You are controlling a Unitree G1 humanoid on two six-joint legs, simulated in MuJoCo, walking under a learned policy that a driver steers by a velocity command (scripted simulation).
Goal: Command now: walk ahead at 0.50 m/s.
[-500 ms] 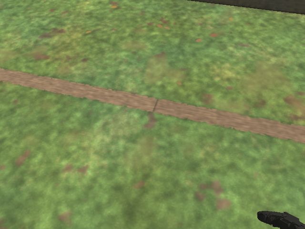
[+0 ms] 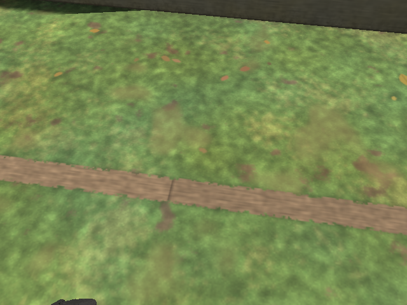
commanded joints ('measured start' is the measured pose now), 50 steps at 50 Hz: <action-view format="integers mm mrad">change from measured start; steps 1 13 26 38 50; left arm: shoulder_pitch -96 191 418 337 124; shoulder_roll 58 71 121 140 52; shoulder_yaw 4 13 15 27 30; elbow -75 22 140 66 -38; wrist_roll -4 23 -5 -39 -9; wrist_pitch -13 -30 -25 -24 34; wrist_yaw -19 -17 12 19 -9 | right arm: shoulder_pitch -14 -126 -506 -140 -208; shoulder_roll -157 -93 -62 -140 -165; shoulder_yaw -37 -27 -10 -27 -33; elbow -35 -72 -178 -111 -55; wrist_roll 7 -5 -5 -15 -33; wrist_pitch -15 -20 0 -23 -28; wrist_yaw -7 -18 10 4 -19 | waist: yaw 22 80 159 -14 68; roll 109 -47 -18 190 94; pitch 55 -75 72 -191 46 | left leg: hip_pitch -34 -606 -644 281 -82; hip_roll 282 186 136 431 303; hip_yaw -140 -98 -52 -469 81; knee -52 899 338 63 -136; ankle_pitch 214 -8 353 19 287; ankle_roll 160 9 -19 175 121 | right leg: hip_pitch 72 579 641 -109 2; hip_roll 17 -144 -108 36 -43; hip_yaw -12 252 92 73 12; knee -77 -410 -467 685 231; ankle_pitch -23 -143 -32 -547 -39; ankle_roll -20 -206 -170 -28 -10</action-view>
